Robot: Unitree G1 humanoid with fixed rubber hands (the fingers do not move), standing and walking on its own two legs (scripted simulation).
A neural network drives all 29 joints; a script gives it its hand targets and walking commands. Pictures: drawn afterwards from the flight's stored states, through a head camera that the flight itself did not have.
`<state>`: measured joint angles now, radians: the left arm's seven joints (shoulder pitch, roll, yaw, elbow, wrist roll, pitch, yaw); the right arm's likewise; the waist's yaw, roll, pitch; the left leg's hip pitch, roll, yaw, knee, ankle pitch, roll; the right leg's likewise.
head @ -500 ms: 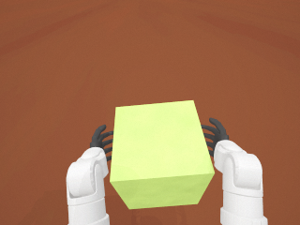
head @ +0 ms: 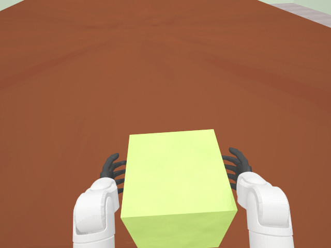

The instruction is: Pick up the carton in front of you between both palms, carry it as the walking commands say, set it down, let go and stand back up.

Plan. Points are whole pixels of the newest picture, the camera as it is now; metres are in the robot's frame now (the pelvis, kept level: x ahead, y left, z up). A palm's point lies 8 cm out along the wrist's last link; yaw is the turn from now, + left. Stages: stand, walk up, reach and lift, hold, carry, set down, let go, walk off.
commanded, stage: carry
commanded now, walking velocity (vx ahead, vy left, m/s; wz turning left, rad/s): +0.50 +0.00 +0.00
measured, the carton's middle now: (175, 192) +0.29 -0.01 +0.01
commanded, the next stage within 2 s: none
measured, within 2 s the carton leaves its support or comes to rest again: neither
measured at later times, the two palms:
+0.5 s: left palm (127, 116) +0.51 +0.13 +0.09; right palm (219, 109) +0.52 -0.16 +0.09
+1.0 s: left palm (127, 110) +0.56 +0.14 +0.07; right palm (214, 105) +0.57 -0.16 +0.08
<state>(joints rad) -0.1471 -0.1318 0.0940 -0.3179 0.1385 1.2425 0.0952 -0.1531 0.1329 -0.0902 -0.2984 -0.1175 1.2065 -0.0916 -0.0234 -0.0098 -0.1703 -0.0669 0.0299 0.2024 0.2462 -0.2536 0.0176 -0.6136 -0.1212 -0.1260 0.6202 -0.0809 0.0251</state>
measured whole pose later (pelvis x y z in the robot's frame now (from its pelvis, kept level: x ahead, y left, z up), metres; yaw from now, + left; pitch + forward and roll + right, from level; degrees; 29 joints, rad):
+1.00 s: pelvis +0.30 -0.01 -0.02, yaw +0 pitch +3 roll +0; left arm -0.18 -0.14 0.11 -0.28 0.14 1.24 0.10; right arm -0.19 0.14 -0.11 -0.27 -0.14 1.21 -0.09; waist 0.00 0.00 -0.14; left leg -0.32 0.07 0.19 0.57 -0.30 0.02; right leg -0.22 -0.08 -0.18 0.55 -0.39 0.02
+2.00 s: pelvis +0.24 -0.02 -0.01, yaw +0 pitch +2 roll +0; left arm -0.27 -0.15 0.20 0.27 0.28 0.70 0.04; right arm -0.27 0.15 -0.22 0.27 -0.28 0.67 -0.03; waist 0.00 0.00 -0.10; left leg -0.35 0.08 0.18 0.50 -0.18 0.01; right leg -0.26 -0.06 -0.19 0.52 -0.29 -0.01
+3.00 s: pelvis +0.23 +0.00 -0.01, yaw -7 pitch -9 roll +0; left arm -0.30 -0.16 0.25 0.30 0.32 0.74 0.00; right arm -0.31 0.16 -0.27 0.33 -0.31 0.70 0.01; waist 0.00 -0.02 0.03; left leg -0.09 -0.01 -0.01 0.40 -0.16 0.01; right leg -0.05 0.01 0.06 0.41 -0.21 0.01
